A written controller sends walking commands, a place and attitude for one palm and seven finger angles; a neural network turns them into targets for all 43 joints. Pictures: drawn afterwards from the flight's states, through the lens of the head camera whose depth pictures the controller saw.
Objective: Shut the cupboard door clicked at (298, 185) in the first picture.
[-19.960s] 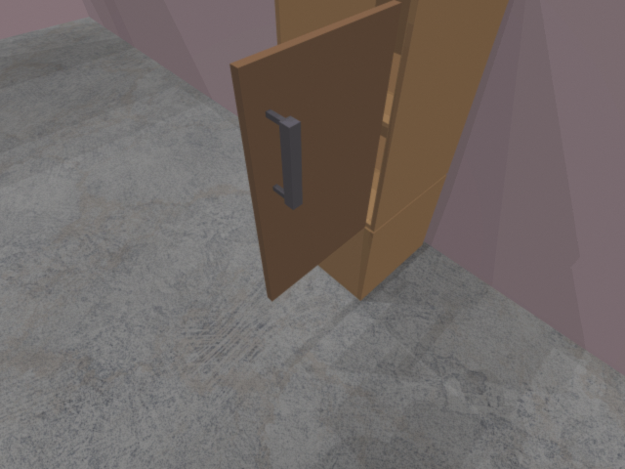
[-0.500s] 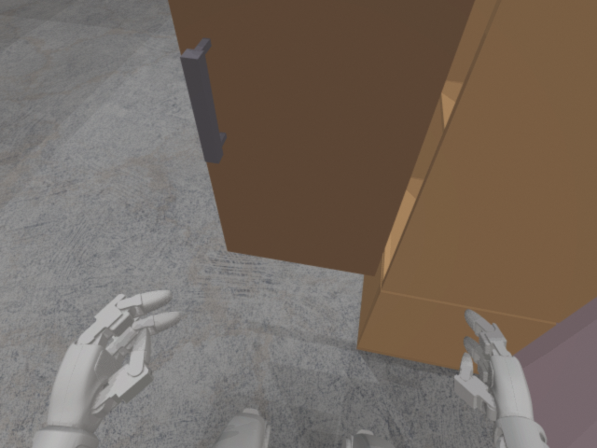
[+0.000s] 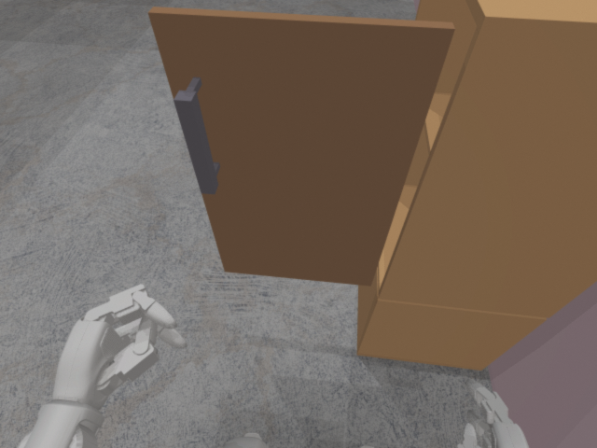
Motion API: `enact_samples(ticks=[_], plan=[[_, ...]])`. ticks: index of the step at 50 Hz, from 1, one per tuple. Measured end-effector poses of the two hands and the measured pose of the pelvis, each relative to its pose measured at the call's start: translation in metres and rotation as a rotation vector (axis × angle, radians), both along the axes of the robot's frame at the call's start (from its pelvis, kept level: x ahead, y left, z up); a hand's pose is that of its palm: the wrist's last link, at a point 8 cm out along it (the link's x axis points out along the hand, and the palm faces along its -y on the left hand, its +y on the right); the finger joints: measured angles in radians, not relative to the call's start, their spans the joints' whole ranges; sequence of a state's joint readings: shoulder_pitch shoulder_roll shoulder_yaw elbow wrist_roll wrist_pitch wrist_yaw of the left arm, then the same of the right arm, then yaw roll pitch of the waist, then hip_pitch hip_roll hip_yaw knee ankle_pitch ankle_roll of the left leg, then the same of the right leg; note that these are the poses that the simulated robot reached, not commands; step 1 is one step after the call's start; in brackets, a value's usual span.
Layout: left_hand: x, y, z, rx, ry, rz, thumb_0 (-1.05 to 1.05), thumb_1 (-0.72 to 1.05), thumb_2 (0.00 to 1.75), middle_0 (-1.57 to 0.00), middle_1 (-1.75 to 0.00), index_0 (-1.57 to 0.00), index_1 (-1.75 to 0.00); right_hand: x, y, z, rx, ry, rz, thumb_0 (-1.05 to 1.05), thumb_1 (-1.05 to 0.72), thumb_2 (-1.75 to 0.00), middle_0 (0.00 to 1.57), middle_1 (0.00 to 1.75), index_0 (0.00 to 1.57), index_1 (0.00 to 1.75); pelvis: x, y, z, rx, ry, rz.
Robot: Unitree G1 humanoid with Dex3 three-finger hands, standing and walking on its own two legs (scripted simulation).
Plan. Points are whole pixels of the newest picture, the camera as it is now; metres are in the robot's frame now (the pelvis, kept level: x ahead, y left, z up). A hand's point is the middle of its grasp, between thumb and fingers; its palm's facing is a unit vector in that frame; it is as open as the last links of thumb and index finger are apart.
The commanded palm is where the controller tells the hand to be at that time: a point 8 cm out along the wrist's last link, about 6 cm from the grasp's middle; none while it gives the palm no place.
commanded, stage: raise the hand and make a fist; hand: left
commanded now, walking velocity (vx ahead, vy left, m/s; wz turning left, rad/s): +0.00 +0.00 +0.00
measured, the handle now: (203, 139) +0.51 +0.18 +0.13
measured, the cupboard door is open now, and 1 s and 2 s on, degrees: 91 91 91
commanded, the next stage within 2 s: bring the fist close to the handle in 0.90 s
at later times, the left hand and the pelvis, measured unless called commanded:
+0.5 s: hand (129, 310) +0.23 +0.19 +0.14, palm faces -0.01 -1.00 -0.07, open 3.1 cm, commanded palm +0.21 +0.24 +0.14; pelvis +0.01 +0.00 +0.03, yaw +1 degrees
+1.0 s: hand (149, 310) +0.23 +0.17 +0.14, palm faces -0.01 -1.00 -0.07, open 3.1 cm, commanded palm +0.21 +0.22 +0.14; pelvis +0.01 -0.02 +0.03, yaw +0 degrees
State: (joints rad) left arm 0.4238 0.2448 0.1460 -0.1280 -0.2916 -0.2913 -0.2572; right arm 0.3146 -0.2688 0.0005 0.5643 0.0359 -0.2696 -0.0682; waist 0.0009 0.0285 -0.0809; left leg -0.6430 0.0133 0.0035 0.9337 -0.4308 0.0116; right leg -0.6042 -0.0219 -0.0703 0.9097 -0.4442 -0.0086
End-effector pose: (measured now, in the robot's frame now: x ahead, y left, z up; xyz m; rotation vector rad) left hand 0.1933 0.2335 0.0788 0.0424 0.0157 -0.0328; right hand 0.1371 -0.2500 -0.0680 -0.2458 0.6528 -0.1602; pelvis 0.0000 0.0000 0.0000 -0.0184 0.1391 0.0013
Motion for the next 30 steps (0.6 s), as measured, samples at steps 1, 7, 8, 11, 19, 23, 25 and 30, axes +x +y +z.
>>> enact_samples(ticks=[1, 7, 8, 11, 19, 23, 25, 30], plan=[[0.001, 0.001, 0.002, -0.001, -0.004, 0.000, 0.01, 0.90, 0.90, -0.98, -1.15, -0.98, -1.15, 0.006, 0.002, 0.003, -0.001, -0.016, 0.006, 0.02, -0.90, -0.90, 0.20, 0.30, 0.20, 0.30, 0.001, 0.001, 0.001, -0.001, -0.003, 0.001], [0.006, 0.006, 0.018, 0.002, -0.034, 0.013, 0.02, 0.90, 0.90, -1.09, -1.27, -1.09, -1.27, 0.039, 0.022, 0.023, 0.023, -0.113, 0.061, 0.02, -0.90, -0.90, 0.20, 0.30, 0.20, 0.30, 0.004, 0.005, 0.006, -0.006, -0.029, 0.007], [0.007, 0.006, 0.021, 0.004, -0.037, 0.014, 0.02, 0.90, 0.90, -1.11, -1.29, -1.11, -1.29, 0.044, 0.026, 0.025, 0.031, -0.125, 0.072, 0.02, -0.90, -0.90, 0.20, 0.30, 0.20, 0.30, 0.005, 0.005, 0.008, -0.006, -0.033, 0.007], [0.009, 0.008, 0.029, 0.008, -0.039, 0.014, 0.02, 0.90, 0.90, -1.16, -1.35, -1.16, -1.35, 0.054, 0.037, 0.032, 0.055, -0.151, 0.101, 0.02, -0.90, -0.90, 0.20, 0.30, 0.20, 0.30, 0.006, 0.005, 0.011, -0.007, -0.046, 0.011], [0.014, 0.011, 0.047, 0.018, -0.036, 0.017, 0.01, 0.89, 0.90, -1.27, -1.46, -1.26, -1.46, 0.057, 0.050, 0.036, 0.090, -0.145, 0.139, 0.02, -0.90, -0.90, 0.21, 0.30, 0.21, 0.30, 0.009, 0.003, 0.020, -0.004, -0.077, 0.017], [0.017, 0.011, 0.055, 0.023, -0.037, 0.019, 0.01, 0.89, 0.90, -1.29, -1.48, -1.28, -1.49, 0.050, 0.044, 0.033, 0.091, -0.120, 0.128, 0.02, -0.90, -0.90, 0.21, 0.30, 0.21, 0.30, 0.010, 0.000, 0.023, -0.001, -0.090, 0.017], [0.019, 0.011, 0.060, 0.026, -0.040, 0.017, 0.02, 0.89, 0.90, -1.29, -1.49, -1.29, -1.49, 0.046, 0.039, 0.032, 0.087, -0.107, 0.118, 0.02, -0.90, -0.90, 0.21, 0.30, 0.21, 0.30, 0.010, -0.001, 0.025, 0.001, -0.095, 0.016], [0.024, 0.008, 0.066, 0.019, -0.042, 0.014, 0.01, 0.90, 0.90, -1.30, -1.50, -1.30, -1.50, 0.037, 0.024, 0.031, 0.075, -0.092, 0.086, 0.02, -0.90, -0.90, 0.21, 0.30, 0.21, 0.30, 0.010, -0.006, 0.029, 0.007, -0.105, 0.011]])
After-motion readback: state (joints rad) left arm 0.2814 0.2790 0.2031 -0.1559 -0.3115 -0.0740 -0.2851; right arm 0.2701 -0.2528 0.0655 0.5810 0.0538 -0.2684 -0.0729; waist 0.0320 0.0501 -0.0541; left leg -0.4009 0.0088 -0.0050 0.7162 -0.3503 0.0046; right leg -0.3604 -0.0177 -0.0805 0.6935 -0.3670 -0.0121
